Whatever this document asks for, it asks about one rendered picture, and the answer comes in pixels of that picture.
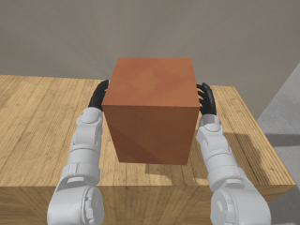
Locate left robot upper arm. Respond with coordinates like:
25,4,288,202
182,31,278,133
48,185,105,225

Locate right robot upper arm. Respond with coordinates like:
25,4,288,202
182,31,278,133
210,187,271,225

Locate right robot forearm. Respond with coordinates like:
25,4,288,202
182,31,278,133
196,113,272,224

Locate carton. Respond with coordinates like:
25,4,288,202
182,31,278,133
101,57,201,166

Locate pedestal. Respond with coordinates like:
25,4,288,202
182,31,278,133
0,74,296,225

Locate right robot hand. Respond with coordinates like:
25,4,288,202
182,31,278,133
196,82,217,115

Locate left robot hand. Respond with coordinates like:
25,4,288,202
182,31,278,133
87,80,109,112

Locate left robot forearm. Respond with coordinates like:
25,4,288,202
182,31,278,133
47,107,103,225

